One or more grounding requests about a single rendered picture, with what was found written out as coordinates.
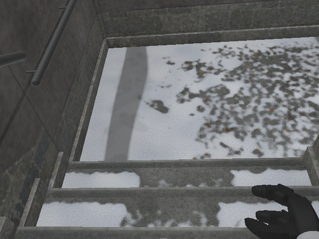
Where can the right robot hand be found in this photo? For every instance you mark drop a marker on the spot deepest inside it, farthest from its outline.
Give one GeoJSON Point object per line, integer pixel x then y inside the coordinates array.
{"type": "Point", "coordinates": [301, 216]}

